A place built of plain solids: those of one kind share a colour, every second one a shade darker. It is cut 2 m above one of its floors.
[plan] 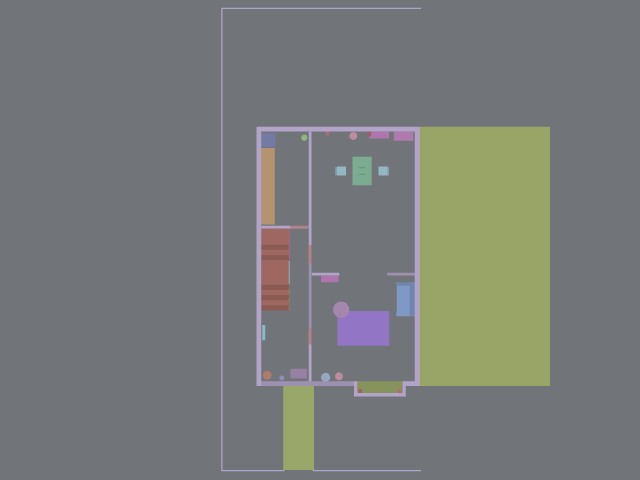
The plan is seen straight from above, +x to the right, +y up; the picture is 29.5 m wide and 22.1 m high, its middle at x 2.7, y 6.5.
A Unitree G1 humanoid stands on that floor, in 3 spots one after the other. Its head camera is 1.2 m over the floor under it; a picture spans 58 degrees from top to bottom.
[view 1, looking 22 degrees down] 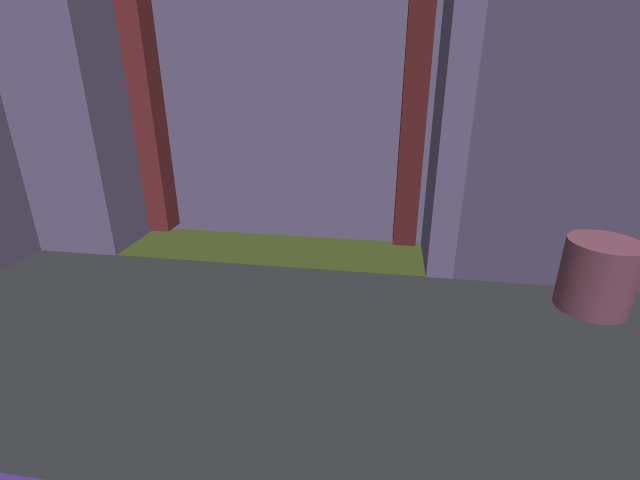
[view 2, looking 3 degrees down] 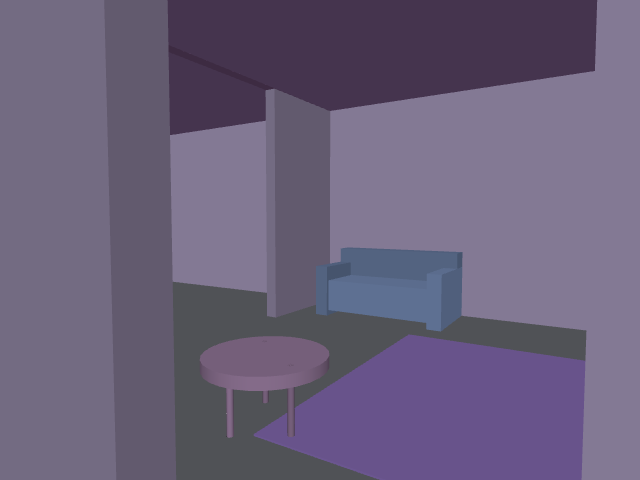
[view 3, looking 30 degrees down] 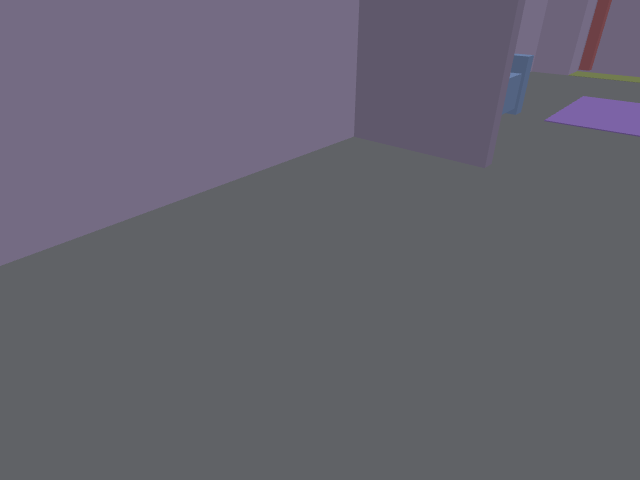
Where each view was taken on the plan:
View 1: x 4.69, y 2.46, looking -81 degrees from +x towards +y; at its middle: ground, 3.22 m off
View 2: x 1.72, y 1.69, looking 32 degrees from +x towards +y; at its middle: wall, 5.99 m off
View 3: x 4.66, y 8.24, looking -49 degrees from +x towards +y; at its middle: ground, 2.40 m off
